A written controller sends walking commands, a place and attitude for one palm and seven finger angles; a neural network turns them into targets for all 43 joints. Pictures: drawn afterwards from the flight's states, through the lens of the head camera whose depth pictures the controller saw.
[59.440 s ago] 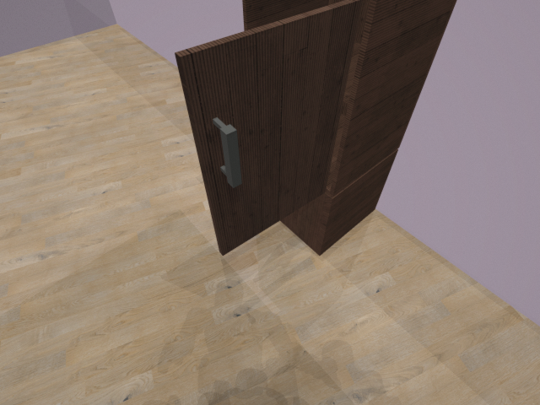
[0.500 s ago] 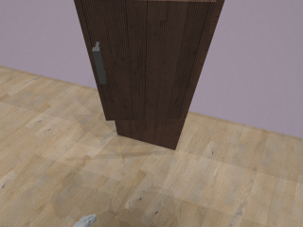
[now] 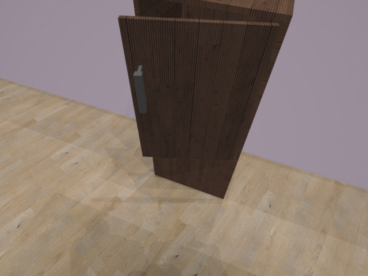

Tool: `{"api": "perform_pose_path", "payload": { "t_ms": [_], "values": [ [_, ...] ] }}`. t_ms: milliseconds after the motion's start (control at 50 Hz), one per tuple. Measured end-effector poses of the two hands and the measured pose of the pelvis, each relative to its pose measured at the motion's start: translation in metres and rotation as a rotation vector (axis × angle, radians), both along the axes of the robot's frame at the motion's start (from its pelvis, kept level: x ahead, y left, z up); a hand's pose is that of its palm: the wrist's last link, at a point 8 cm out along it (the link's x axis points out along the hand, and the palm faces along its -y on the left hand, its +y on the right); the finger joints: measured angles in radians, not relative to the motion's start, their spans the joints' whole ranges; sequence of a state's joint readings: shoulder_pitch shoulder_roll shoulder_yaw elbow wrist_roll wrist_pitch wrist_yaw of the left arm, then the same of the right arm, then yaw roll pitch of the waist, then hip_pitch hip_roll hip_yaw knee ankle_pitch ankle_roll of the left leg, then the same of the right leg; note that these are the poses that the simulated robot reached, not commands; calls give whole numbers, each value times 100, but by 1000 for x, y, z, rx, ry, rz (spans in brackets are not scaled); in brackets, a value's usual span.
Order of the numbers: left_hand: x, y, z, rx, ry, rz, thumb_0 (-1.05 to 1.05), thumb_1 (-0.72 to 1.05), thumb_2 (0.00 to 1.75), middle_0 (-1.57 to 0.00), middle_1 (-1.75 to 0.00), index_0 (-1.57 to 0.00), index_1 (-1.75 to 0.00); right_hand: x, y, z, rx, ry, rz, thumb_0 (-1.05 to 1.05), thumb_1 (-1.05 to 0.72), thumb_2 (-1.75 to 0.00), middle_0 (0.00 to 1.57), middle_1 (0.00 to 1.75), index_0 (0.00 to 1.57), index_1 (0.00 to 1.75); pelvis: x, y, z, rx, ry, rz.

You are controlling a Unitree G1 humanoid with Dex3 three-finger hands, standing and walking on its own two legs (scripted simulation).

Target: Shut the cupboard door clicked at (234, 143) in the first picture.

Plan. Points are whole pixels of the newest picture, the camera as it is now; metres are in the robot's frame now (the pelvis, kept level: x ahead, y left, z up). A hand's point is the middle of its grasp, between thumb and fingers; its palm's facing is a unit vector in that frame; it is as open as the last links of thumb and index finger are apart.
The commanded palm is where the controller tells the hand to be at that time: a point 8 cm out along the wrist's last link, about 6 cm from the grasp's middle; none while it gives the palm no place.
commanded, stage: shuffle to correct the standing spot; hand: left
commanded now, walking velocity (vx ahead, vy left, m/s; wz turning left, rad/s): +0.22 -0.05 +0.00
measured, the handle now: (141, 89) +0.62 +0.19 +0.04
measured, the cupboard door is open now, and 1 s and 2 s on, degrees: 19 19 19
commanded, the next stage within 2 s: come to a stop and stand still in 0.80 s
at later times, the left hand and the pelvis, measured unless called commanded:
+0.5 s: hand out of the picture -0.02 +0.15 -0.20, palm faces +0.11 -0.99 -0.06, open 7.4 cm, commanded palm none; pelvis +0.08 +0.02 -0.02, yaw +1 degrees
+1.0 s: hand (143, 213) +0.31 +0.14 -0.17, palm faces -0.05 -0.98 -0.19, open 7.3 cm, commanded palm none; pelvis +0.19 -0.03 -0.01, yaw +0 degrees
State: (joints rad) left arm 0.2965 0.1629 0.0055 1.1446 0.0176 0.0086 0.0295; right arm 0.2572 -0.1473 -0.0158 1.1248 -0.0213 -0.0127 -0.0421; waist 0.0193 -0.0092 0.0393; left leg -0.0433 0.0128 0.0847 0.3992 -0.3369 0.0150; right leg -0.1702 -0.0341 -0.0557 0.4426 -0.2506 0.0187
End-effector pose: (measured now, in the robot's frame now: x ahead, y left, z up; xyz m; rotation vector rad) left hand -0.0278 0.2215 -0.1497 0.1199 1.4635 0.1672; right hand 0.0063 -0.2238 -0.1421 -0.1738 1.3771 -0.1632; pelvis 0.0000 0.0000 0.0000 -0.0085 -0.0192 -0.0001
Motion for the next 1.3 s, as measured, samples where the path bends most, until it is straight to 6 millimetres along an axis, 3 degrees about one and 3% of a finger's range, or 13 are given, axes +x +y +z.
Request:
{"api": "perform_pose_path", "payload": {
  "t_ms": [100, 200, 260, 400, 480, 560, 680, 760, 880, 1000, 1120, 1200, 1300],
  "values": [
    [-15, -15, -6, -34, 48, 13, 0, 91, 90, -20, -30, -20, -30, -16, 0, -5, 19, 48, -17, 1, -92, -90, 20, 30, 20, 30, 8, -6, -5, 8, -4, -7],
    [-10, -31, -9, -47, 56, 33, 0, 91, 90, -20, -30, -20, -30, -28, -2, -13, 39, 118, -40, 1, -91, -90, 20, 30, 20, 30, 23, -14, -11, -1, 4, 3],
    [-7, -37, -10, -50, 36, 75, 0, 91, 90, -20, -30, -20, -30, -23, -3, -12, 40, 163, -20, 1, -91, -90, 20, 30, 20, 30, 30, -17, -13, -11, 15, 30],
    [-15, -41, -9, -100, 108, 114, 0, 91, 90, -20, -30, -20, -30, 53, -1, 2, -14, 48, 22, 2, -93, -90, 20, 30, 20, 30, 53, -1, -7, -15, 17, 33],
    [-2, -26, -25, -135, 149, 101, 0, 90, 90, -20, -30, -21, -30, 96, 5, 1, -59, -73, 20, 3, -94, -90, 20, 30, 20, 30, 75, 17, -19, -20, 4, 22],
    [47, -2, -25, -116, 108, 35, 0, 91, 90, -20, -30, -20, -30, 109, 21, 8, -54, -115, -11, 2, -93, -90, 20, 30, 20, 30, 91, 27, -13, -13, 2, -13],
    [151, 28, -8, -50, -96, -13, 0, 91, 90, -20, -30, -20, -30, 92, 40, 17, -16, -13, -47, 1, -94, -90, 20, 30, 20, 30, 114, 29, 3, -13, 21, -9],
    [207, 37, 3, -10, -178, -49, 1, 93, 90, -19, -30, -20, -30, 79, 49, 17, 22, 59, -87, 1, -92, -90, 20, 30, 20, 30, 131, 24, 7, -12, 23, -10],
    [281, 16, 12, 3, -249, -124, 0, 92, 90, -19, -30, -20, -30, 63, 45, 12, 68, 163, -154, 1, -91, -90, 20, 30, 20, 30, 157, 5, 5, -3, 17, -13],
    [335, -28, 6, 3, -330, -151, 0, 91, 90, -19, -30, -20, -30, 67, 13, -7, 93, 254, -185, 1, -91, -90, 20, 30, 20, 30, 190, -26, -13, 12, 9, -5],
    [328, -58, 6, -19, -323, -83, -1, 92, 90, -20, -30, -20, -30, 123, -25, -13, 45, 190, -135, 1, -91, -90, 20, 30, 20, 30, 200, -39, -9, -4, 0, 23],
    [321, -50, 8, 2, -333, -42, -3, 94, 90, -20, -30, -21, -30, 172, -39, -11, 16, 90, -64, 1, -91, -90, 20, 30, 20, 30, 194, -39, -7, 0, 9, 29],
    [286, -24, 5, 33, -280, -16, -3, 93, 90, -20, -30, -21, -30, 223, -40, -5, -11, -56, 7, 1, -91, -90, 20, 30, 20, 30, 179, -28, -7, 4, 15, 27]
  ]
}}
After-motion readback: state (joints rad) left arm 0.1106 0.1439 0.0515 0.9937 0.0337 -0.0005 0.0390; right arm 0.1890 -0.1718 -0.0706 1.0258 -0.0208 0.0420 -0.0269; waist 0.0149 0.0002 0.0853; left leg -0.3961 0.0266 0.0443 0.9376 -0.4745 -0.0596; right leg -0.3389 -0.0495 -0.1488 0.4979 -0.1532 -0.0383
